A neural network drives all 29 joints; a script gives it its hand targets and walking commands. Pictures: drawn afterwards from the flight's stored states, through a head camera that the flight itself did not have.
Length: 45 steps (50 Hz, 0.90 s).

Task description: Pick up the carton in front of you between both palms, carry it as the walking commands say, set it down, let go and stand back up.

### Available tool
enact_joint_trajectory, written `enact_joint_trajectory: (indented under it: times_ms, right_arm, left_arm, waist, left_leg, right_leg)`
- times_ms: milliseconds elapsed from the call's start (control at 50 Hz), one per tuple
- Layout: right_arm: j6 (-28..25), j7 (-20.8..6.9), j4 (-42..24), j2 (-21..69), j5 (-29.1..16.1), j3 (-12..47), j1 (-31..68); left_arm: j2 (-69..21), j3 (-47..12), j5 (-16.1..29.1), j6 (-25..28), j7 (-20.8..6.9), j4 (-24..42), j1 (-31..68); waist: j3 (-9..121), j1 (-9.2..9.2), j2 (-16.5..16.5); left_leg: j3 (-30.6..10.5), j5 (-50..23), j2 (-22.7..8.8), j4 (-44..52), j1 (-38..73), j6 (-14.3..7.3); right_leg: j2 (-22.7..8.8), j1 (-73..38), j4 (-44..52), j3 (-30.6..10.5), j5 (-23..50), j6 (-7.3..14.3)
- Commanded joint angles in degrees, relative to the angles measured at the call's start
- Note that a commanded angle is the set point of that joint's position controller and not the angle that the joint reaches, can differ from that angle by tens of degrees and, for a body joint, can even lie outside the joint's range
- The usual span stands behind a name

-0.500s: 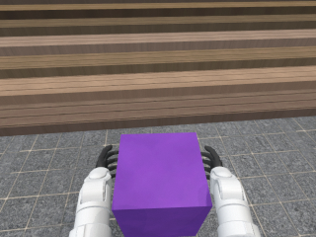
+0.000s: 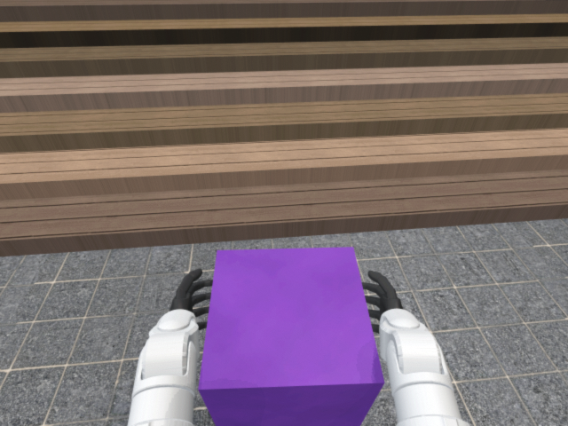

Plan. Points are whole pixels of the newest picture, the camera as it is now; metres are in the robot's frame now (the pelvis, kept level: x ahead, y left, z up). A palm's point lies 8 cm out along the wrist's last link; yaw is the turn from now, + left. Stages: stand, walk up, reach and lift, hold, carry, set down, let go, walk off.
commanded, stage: reach and lift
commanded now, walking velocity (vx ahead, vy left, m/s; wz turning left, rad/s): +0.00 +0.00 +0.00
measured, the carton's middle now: (287, 347) +0.28 +0.00 -0.04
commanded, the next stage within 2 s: hold in 0.08 s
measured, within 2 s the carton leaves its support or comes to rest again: neither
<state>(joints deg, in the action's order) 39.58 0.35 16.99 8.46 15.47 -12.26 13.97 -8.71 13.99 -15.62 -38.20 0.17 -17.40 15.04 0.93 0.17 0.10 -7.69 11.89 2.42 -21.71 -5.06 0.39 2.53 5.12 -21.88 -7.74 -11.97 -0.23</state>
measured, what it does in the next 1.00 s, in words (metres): stands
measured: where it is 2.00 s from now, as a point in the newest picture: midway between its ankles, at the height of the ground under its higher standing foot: outside the picture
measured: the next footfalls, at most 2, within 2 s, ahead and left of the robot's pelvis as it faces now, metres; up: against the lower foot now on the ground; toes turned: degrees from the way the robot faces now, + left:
right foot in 1.60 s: +0.14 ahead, -0.09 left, +0.00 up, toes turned -8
left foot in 1.94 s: +0.43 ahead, +0.13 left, +0.00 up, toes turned +11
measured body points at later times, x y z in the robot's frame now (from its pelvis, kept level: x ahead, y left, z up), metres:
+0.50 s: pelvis -0.01 +0.00 +0.00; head -0.06 +0.00 +0.45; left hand +0.29 +0.15 +0.05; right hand +0.29 -0.15 +0.04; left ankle +0.01 +0.13 -0.75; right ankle +0.01 -0.12 -0.75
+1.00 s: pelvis -0.01 +0.00 +0.00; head -0.05 +0.00 +0.45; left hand +0.30 +0.15 +0.05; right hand +0.29 -0.15 +0.04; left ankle +0.01 +0.13 -0.75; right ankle +0.00 -0.12 -0.75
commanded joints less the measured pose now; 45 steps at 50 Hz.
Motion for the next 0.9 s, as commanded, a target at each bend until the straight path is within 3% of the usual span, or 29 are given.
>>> enact_joint_trajectory:
  times_ms: [0, 160, 280, 540, 880]
  right_arm:
    - [-2.2, -13.8, -3.9, 53.7, -14.6, 30.8, 28.7]
    - [0.3, -13.4, -9.7, 53.4, -16.9, 34.5, 28.7]
    - [2.3, -13.7, -5.7, 50.9, -14.5, 30.2, 29.1]
    - [1.6, -14.2, -4.0, 52.8, -14.4, 30.0, 35.0]
    - [1.9, -14.0, -5.8, 52.2, -14.6, 30.3, 32.0]
  left_arm:
    - [-54.6, -31.0, 14.1, 0.4, -14.3, 0.4, 24.4]
    - [-54.5, -34.9, 16.5, -2.1, -13.8, 6.2, 24.3]
    - [-52.2, -30.7, 13.9, -4.1, -13.8, 2.6, 24.6]
    - [-53.9, -30.7, 14.2, -3.4, -14.5, 1.0, 30.8]
    - [-53.6, -30.8, 14.3, -3.8, -14.2, 2.6, 27.7]
  waist:
    - [13.2, 0.01, 0.0]
    - [15.3, -0.23, 0.1]
    - [7.2, -0.09, 0.0]
    - [10.0, -0.21, -0.1]
    - [11.1, -0.13, 0.0]
  left_leg:
    - [3.3, -14.1, 3.0, 2.3, 3.3, 0.6]
    - [3.0, -16.9, 2.9, 3.0, 5.7, 0.8]
    - [3.6, -6.8, 2.7, 4.7, 2.8, 0.2]
    - [3.9, -4.1, 2.5, 3.7, 2.7, 0.1]
    - [3.6, -9.8, 2.7, 3.8, 4.4, 0.4]
  right_leg:
    - [2.9, -3.8, 2.4, 3.0, 13.8, -0.6]
    - [2.9, -6.1, 3.2, 3.0, 16.7, -0.8]
    - [2.6, -3.3, 4.7, 3.4, 6.5, -0.4]
    - [2.3, -2.9, 3.8, 3.7, 3.8, -0.2]
    - [2.6, -4.6, 3.9, 3.4, 9.3, -0.4]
